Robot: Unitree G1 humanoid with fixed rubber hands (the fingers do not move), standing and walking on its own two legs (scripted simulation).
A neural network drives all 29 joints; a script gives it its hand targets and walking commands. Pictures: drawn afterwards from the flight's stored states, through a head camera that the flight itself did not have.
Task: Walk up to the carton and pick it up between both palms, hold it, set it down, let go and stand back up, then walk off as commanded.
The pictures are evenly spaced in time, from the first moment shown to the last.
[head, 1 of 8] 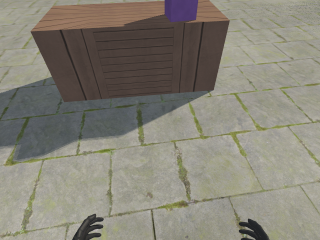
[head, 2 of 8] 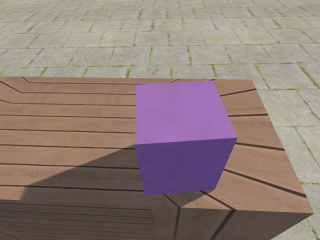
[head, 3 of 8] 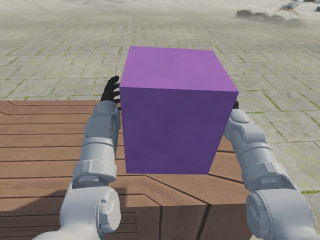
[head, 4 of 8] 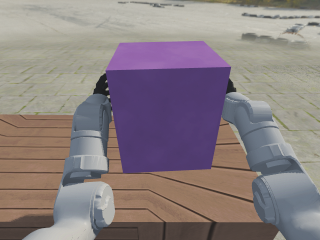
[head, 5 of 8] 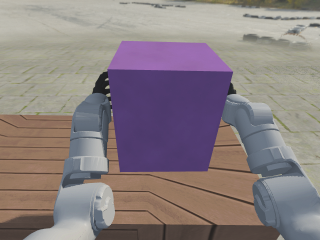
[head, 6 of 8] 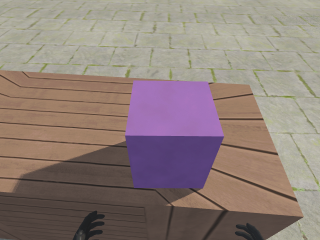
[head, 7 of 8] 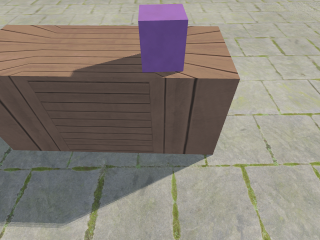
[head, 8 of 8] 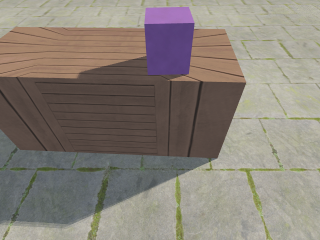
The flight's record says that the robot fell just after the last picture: no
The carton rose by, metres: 0.23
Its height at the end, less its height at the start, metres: +0.00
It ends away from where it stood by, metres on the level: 0.01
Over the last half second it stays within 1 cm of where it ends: yes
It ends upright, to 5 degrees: yes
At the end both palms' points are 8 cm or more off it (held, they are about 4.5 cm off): yes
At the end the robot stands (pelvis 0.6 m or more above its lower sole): yes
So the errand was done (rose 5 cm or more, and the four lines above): yes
